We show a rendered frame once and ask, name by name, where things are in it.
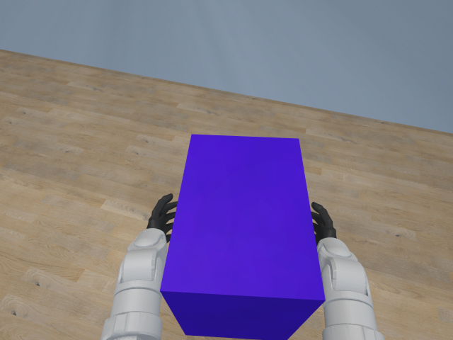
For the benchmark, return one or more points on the left robot forearm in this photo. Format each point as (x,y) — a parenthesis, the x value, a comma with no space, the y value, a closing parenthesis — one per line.
(137,298)

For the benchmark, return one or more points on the right robot hand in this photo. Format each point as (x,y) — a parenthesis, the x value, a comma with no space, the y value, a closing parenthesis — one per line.
(324,227)

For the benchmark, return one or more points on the right robot forearm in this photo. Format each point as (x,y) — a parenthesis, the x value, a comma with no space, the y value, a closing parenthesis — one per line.
(348,309)

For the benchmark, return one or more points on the carton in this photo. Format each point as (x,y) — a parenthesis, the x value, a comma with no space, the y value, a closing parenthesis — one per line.
(242,260)

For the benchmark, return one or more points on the left robot hand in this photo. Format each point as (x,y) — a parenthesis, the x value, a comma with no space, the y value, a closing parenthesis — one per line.
(159,216)

